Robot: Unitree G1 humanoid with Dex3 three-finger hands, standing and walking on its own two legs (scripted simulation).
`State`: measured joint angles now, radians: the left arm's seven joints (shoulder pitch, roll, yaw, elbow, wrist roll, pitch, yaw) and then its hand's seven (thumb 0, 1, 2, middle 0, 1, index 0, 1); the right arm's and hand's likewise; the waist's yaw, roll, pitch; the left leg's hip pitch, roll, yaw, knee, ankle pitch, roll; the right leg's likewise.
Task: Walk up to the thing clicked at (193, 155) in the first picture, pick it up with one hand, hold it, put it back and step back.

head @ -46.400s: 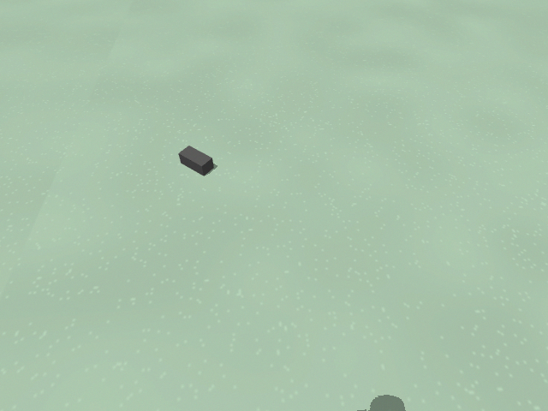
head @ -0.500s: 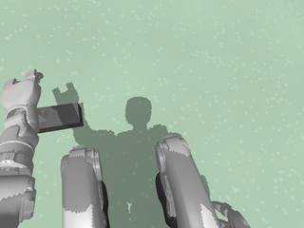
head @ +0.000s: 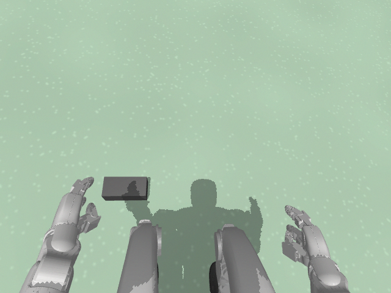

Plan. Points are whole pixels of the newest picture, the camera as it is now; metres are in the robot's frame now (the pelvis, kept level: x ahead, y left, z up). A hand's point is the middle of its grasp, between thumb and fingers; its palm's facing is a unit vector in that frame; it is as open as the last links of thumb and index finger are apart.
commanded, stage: home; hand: left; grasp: from above
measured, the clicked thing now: (126, 188) +0.47 +0.23 -0.54
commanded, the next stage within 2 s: none
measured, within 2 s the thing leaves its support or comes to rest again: neither
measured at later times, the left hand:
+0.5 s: hand (61, 229) +0.23 +0.20 +0.09, palm faces +0.12 -0.97 -0.21, open 7.4 cm
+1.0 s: hand (67, 238) +0.22 +0.19 +0.10, palm faces +0.12 -0.97 -0.21, open 7.4 cm
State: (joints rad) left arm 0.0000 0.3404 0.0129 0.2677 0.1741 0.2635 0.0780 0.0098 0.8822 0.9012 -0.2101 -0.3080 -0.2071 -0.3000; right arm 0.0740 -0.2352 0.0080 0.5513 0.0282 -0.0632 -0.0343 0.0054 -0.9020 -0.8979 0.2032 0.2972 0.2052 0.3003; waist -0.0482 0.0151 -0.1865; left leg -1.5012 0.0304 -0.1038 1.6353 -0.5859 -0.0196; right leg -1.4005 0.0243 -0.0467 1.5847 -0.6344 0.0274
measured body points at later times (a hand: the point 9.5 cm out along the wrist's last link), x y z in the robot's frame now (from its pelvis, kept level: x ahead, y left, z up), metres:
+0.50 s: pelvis +0.07 +0.01 +0.14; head +0.10 +0.02 +0.59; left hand +0.22 +0.25 +0.11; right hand +0.22 -0.23 +0.07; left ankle +0.08 +0.12 -0.54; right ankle +0.06 -0.14 -0.54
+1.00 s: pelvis +0.07 +0.00 +0.14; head +0.08 +0.00 +0.59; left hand +0.21 +0.24 +0.11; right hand +0.25 -0.23 +0.08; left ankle +0.08 +0.12 -0.54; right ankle +0.06 -0.14 -0.54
